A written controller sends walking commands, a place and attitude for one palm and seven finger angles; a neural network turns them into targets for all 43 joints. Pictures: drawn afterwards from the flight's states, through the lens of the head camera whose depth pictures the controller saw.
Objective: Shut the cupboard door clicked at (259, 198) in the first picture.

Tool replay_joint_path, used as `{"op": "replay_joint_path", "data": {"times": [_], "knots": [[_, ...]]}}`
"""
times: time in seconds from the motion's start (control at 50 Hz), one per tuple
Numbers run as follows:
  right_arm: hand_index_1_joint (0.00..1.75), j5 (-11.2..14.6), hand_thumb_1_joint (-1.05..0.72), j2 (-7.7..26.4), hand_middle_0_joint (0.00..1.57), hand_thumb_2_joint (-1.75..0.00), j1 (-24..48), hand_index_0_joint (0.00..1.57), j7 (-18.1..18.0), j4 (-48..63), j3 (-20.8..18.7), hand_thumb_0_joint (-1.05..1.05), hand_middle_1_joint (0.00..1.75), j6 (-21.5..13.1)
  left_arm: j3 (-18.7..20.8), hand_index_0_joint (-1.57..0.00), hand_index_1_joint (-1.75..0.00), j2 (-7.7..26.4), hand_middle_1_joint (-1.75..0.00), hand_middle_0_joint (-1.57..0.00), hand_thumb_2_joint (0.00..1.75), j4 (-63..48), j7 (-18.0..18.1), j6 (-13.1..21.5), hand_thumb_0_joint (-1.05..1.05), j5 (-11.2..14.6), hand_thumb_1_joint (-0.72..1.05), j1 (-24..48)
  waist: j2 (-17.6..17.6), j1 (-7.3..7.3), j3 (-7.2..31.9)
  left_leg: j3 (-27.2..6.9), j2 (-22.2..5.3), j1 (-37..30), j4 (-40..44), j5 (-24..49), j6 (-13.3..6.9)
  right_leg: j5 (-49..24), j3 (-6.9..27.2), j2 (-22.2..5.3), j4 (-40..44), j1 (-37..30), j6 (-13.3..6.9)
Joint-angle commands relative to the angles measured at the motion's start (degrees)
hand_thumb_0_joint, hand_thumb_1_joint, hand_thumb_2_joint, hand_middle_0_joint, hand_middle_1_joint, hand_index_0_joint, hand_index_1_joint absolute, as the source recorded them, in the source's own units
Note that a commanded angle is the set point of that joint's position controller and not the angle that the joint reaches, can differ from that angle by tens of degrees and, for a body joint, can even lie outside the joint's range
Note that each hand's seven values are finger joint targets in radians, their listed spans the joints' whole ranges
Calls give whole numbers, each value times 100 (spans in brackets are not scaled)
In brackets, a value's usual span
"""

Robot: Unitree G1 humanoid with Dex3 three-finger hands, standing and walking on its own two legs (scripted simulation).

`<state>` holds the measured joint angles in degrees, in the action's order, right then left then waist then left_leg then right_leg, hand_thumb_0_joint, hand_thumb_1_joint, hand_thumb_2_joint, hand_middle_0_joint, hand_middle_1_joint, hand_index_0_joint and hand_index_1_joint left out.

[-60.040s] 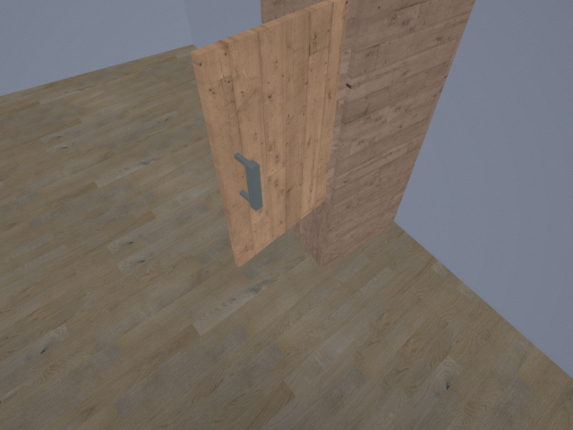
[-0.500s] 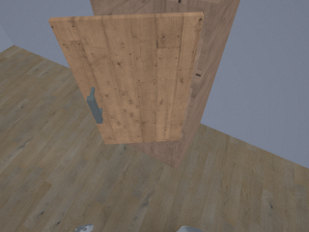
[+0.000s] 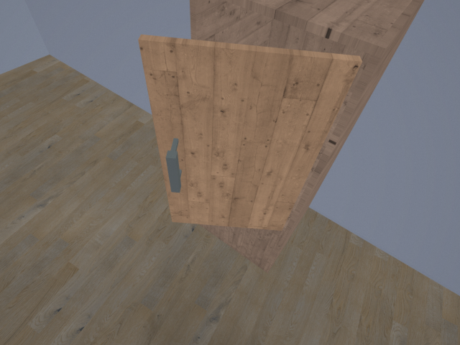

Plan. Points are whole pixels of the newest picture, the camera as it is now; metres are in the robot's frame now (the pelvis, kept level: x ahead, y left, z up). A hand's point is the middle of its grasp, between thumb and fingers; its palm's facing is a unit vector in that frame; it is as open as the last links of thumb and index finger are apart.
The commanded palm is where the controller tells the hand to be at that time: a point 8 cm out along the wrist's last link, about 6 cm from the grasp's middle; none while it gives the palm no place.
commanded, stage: come to a stop and stand still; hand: left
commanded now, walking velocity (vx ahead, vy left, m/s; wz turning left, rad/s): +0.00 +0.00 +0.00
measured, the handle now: (175, 166) +0.47 +0.17 -0.02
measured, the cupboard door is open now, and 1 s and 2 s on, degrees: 33 33 33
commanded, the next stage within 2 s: look again from close up in 0.48 s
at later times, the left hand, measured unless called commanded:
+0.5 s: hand out of the picture -0.01 +0.16 -0.17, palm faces +0.00 -0.99 -0.17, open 7.4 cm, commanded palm none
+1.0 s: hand out of the picture +0.01 +0.18 -0.17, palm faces -0.02 -0.97 -0.23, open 7.4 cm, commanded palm none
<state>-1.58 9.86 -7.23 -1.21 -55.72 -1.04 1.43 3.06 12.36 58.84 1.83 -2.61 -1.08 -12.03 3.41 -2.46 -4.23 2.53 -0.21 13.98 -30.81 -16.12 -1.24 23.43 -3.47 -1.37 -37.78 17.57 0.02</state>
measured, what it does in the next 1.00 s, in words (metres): stands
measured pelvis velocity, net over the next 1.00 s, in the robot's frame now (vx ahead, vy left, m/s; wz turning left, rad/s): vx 0.00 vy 0.00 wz -0.02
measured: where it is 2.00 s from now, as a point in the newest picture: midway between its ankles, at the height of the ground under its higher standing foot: outside the picture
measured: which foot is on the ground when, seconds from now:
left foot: down 0.00-1.00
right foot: down 0.00-1.00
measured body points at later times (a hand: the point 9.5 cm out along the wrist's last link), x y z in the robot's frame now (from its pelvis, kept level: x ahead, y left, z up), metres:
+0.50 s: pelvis -0.02 -0.01 +0.01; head -0.01 +0.00 +0.46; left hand -0.01 +0.21 -0.15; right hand -0.04 -0.24 -0.15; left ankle +0.01 +0.11 -0.73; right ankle -0.04 -0.12 -0.73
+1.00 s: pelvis +0.00 +0.00 +0.00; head +0.01 -0.01 +0.45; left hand +0.02 +0.23 -0.15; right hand +0.00 -0.22 -0.16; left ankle +0.01 +0.11 -0.73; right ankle -0.04 -0.12 -0.73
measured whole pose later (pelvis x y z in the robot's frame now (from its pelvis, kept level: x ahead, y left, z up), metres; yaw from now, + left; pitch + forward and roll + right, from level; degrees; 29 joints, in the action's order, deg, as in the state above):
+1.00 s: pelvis +0.00 +0.00 +0.00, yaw -1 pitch -1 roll +1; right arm -1.1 9.6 -16.0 -0.8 -62.2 0.3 -1.2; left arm -0.8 9.3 62.2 2.1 1.5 -0.7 -16.0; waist -1.1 0.3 -1.7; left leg 4.2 0.3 13.1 -28.6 -15.1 -1.1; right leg 19.4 1.8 -1.0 -30.5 10.7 0.5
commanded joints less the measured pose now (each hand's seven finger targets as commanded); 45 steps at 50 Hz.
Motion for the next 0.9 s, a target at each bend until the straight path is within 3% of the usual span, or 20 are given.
{"op": "replay_joint_path", "data": {"times": [0.0, 0.04, 0.08, 0.1, 0.12, 0.14, 0.16, 0.18, 0.2, 0.26, 0.38, 0.54, 0.56, 0.58, 0.6, 0.62, 0.64, 0.7, 0.74, 0.88], "knots": [[30, 13, -90, 954, 20, -90, -112, 20, -159, 187, -111, 0, 30, -117, 35, -20, -30, 332, -30, -20, 90, -210, -7, 21, 0, 14, 90, -300, -1364, 67, 599, -1038, -1483, -352, 1183, 3270, -848, 354, 564, 9, -806, -34, 33], [30, 46, -90, 924, 20, -90, -144, 20, -145, 107, -124, 0, 30, -133, -17, -20, -30, 283, -30, -20, 90, -156, -36, 70, 0, 3, 90, -366, -1077, 71, 655, -914, -1360, -575, 1098, 3104, -786, 71, 460, 16, -123, -192, 50], [30, 99, -90, 908, 20, -90, -247, 20, -129, -14, -133, 0, 30, -142, -52, -20, -30, 266, -30, -20, 90, -35, -36, 120, 0, 9, 90, -519, -886, 47, 726, -840, -1137, -464, 965, 2526, -552, -801, 501, 8, 910, -726, 55], [30, 133, -90, 849, 20, -90, -240, 20, -112, -46, -126, 0, 30, -148, -66, -20, -30, 306, -30, -20, 90, 43, -21, 155, 0, 2, 90, -639, -705, 30, 678, -757, -908, -338, 897, 1868, -351, -1375, 721, -79, 1426, -889, 7], [30, 158, -90, 721, 20, -90, -295, 20, -80, -64, -124, 0, 30, -149, -84, -20, -30, 412, -30, -20, 90, 71, -9, 188, 0, -11, 90, -602, -520, 118, 470, -611, -657, -194, 886, 1084, -136, -1651, 1002, -339, 1732, -835, -85], [30, 170, -90, 621, 20, -90, -393, 20, -44, -117, -101, 0, 30, -143, -100, -20, -30, 507, -30, -20, 90, 62, -15, 213, 0, -6, 90, -442, -495, 233, 335, -595, -537, -202, 1061, 690, -23, -1667, 1117, -525, 1816, -707, -172], [30, 142, -90, 597, 20, -90, -471, 20, -29, -174, -93, 0, 30, -133, -107, -20, -30, 493, -30, -20, 90, 81, -24, 238, 0, 3, 90, -366, -344, 282, 370, -533, -486, -358, 1079, 771, 45, -1703, 1131, -512, 1755, -616, -191], [30, 125, -90, 583, 20, -90, -505, 20, -33, -251, -100, 0, 30, -129, -116, -20, -30, 454, -30, -20, 90, 136, -18, 279, 0, 14, 90, -370, 236, 277, 471, -446, -478, -563, 966, 785, 72, -1671, 1173, -495, 1821, -545, -193], [30, 127, -90, 614, 20, -90, -574, 20, -27, -308, -96, 0, 30, -129, -144, -20, -30, 404, -30, -20, 90, 167, -16, 295, 0, 25, 90, -337, 444, 318, 432, -405, -463, -679, 985, 630, 81, -1370, 1192, -527, 1964, -412, -199], [30, 116, -90, 568, 20, -90, -720, 20, -10, -521, -41, 0, 30, -148, -174, -20, -30, 347, -30, -20, 90, 221, -13, 294, 0, 31, 90, -325, 178, 321, 82, -442, -487, -592, 1231, 486, 73, -832, 1165, -429, 2149, -276, -173], [30, 92, -90, 492, 20, -90, -928, 20, -33, -752, 31, 0, 30, -162, -180, -20, -30, 265, -30, -20, 90, 369, -5, 274, 0, 53, 90, -520, -277, 251, -152, -428, -470, -398, 1398, 297, 99, -684, 1127, -380, 2211, -346, -176], [30, 104, -90, 356, 20, -90, -1283, 20, -87, -906, 53, 0, 30, -206, -187, -20, -30, 125, -30, -20, 90, 492, 13, 299, 0, 70, 90, -701, -322, 216, -61, -429, -527, -403, 1363, 644, 86, -1143, 1024, -346, 2136, -604, -206], [30, 117, -90, 534, 20, -90, -625, 20, 14, -508, 68, 0, 30, -348, -297, -20, -30, 251, -30, -20, 90, 571, 235, 542, 0, -52, 90, -1114, -771, 19, -250, -167, -551, 22, 56, 1103, 221, -3080, 1154, -714, 1930, -406, -151], [30, 101, -90, 220, 20, -90, -1061, 20, 37, -368, 61, 0, 30, -255, -224, -20, -30, 582, -30, -20, 90, 289, 189, 555, 0, 25, 90, -813, -757, 420, 107, -290, -356, -155, 228, -18, 186, -1376, 1371, -861, 1999, -232, -347], [30, 68, -90, 311, 20, -90, -1340, 20, 47, -424, 43, 0, 30, -247, -240, -20, -30, 491, -30, -20, 90, 180, 145, 538, 0, 31, 90, -573, -709, 493, 173, -359, -372, -135, 274, -59, 142, -151, 1211, -621, 1865, 11, -412], [30, 55, -90, 349, 20, -90, -1430, 20, 58, -402, 28, 0, 30, -254, -267, -20, -30, 406, -30, -20, 90, 117, 118, 521, 0, 29, 90, -586, -769, 485, 156, -397, -411, -34, 372, -23, 87, 57, 1111, -434, 1709, 71, -407], [30, 29, -90, 309, 20, -90, -1483, 20, 55, -379, 42, 0, 30, -306, -261, -20, -30, 346, -30, -20, 90, 108, 103, 530, 0, 22, 90, -618, -969, 424, 257, -481, -455, 16, 464, 271, 29, -347, 936, -376, 1535, -86, -393], [30, 60, -90, 405, 20, -90, -1413, 20, 22, -279, 45, 0, 30, -317, -303, -20, -30, 185, -30, -20, 90, 168, 73, 488, 0, 40, 90, -731, -430, 339, 152, -612, -506, 150, 668, 146, -63, -356, 902, -240, 1392, -161, -343], [30, 55, -90, 387, 20, -90, -1362, 20, 16, -278, 43, 0, 30, -332, -307, -20, -30, 153, -30, -20, 90, 167, 65, 474, 0, 22, 90, -735, -387, 297, -98, -636, -510, 238, 789, 180, -92, -512, 878, -222, 1367, -118, -319], [30, 76, -90, 496, 20, -90, -1236, 20, 3, -404, 44, 0, 30, -367, -281, -20, -30, 267, -30, -20, 90, 147, 72, 473, 0, 33, 90, -718, -98, 267, 61, -532, -509, -135, 784, 854, -112, -1227, 906, -284, 1277, -260, -240]]}}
